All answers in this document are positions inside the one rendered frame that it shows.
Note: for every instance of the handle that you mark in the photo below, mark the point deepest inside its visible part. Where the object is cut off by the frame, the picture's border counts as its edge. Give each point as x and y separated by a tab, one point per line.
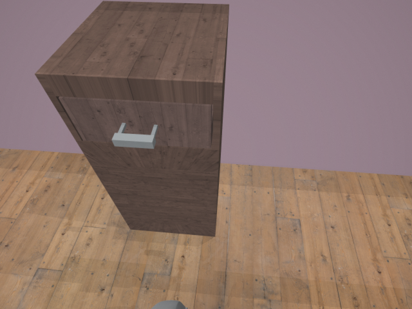
122	139

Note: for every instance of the drawer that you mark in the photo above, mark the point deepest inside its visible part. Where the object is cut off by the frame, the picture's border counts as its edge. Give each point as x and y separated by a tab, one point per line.
179	124

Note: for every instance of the cabinet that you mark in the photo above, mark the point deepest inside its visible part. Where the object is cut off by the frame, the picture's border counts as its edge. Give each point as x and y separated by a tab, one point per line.
161	52

